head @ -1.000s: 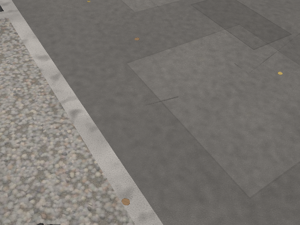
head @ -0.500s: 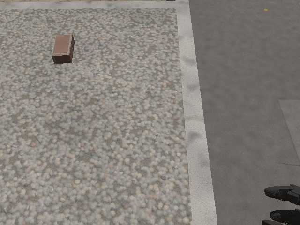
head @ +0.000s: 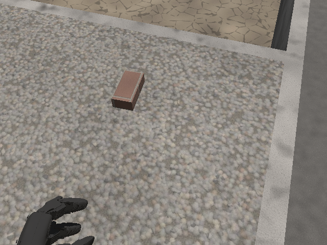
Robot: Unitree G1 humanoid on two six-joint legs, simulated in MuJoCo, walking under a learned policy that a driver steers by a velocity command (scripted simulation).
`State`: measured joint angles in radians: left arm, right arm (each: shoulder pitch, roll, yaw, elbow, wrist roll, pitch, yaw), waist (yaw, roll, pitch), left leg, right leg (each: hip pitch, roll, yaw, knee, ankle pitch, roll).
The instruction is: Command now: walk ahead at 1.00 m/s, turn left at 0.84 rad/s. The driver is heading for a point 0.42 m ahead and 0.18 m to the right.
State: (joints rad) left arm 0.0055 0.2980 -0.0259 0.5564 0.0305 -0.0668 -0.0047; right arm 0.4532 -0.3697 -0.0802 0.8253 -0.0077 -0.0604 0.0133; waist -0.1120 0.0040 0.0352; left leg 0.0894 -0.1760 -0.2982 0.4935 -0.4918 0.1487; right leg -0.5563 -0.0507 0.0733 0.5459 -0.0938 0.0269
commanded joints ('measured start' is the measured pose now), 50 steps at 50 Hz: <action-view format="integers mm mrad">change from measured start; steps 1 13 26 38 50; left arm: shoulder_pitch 658 382 398 141 -9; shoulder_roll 298 149 103 61 57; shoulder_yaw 124 107 89 70 72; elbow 113 225 237 156 163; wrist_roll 39 -17 -51 -18 -18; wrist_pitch -12 -39 -9 16 47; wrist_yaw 54 -6 39 5 -4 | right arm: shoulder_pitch -161 -495 -272 -262 -152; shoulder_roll -8 22 6 -52 -7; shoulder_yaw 5 103 46 22 39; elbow -120 -292 -143 7 92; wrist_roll -8 -44 11 25 -3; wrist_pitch -40 -16 -40 -14 78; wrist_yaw -6 70 10 -15 -51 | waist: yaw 354 101 102 132 80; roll -238 -75 -3 63 -50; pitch -357 66 -150 -99 -63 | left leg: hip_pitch -612 -591 -73 -279 -322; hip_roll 32 217 452 358 212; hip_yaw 48 289 6 211 265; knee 788 235 -119 -135 -40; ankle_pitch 247 387 1133 881 229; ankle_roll -14 -135 135 28 -143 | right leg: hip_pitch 976 212 -78 272 304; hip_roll -251 -81 2 34 -28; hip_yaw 279 170 30 -26 74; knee -31 -466 697 -6 -117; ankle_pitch -552 -68 -346 98 -11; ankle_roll -74 -215 42 -29 -105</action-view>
